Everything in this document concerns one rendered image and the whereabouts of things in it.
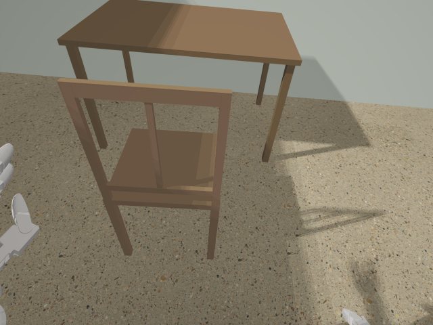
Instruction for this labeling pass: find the robot left hand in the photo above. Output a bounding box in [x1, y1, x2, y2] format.
[0, 143, 39, 271]

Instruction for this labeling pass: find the chair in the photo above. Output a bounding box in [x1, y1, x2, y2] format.
[57, 78, 232, 259]

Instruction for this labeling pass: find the table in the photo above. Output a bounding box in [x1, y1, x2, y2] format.
[57, 0, 302, 162]

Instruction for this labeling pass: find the robot right hand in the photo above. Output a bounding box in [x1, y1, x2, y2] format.
[342, 308, 370, 325]

